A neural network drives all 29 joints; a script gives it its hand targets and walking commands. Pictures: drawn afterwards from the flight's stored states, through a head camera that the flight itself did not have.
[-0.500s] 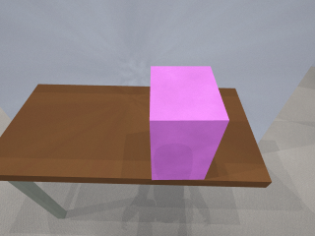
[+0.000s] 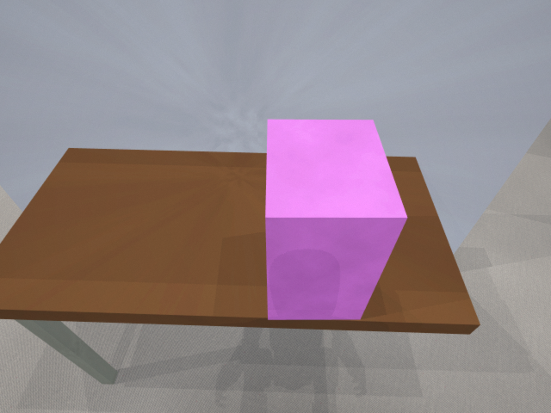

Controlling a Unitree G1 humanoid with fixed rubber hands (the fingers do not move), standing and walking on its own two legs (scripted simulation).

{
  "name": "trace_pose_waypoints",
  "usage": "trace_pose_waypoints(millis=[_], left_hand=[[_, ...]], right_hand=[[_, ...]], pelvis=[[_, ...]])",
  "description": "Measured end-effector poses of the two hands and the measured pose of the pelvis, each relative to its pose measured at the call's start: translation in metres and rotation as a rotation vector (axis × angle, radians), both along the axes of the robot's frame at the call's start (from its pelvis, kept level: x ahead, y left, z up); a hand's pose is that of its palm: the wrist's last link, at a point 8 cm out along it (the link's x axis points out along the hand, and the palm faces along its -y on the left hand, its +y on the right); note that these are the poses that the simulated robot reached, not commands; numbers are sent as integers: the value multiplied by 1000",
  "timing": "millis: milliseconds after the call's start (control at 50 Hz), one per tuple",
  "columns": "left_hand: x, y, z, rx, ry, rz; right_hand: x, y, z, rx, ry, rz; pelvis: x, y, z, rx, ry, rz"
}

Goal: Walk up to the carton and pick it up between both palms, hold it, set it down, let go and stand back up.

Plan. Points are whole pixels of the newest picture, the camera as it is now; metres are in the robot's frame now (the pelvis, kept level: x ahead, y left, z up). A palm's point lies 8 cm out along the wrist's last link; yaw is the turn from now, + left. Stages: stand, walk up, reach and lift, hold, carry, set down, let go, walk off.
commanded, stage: stand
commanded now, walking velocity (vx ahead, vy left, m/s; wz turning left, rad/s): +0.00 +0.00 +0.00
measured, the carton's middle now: (317, 226) +0.42 -0.06 +0.01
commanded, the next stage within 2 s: none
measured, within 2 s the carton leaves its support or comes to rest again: neither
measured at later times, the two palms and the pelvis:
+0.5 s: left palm out of the picture -0.02 +0.23 -0.14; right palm out of the picture -0.01 -0.23 -0.14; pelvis +0.01 +0.00 +0.00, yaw +0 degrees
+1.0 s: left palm out of the picture -0.01 +0.23 -0.14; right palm out of the picture -0.01 -0.23 -0.14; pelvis +0.01 +0.00 +0.00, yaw -1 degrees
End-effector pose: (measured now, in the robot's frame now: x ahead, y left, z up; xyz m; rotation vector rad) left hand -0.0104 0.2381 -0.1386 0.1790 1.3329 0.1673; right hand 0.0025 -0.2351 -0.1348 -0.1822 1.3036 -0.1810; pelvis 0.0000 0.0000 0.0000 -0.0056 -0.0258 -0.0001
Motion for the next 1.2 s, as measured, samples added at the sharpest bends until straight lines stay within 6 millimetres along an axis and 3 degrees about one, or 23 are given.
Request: trace_pose_waypoints(millis=[1200], left_hand=[[-2, -13, -2, -12, 67, 3]], right_hand=[[-12, 7, -4, 23, 67, -34]], pelvis=[[9, -3, 2, 6, 7, -11]])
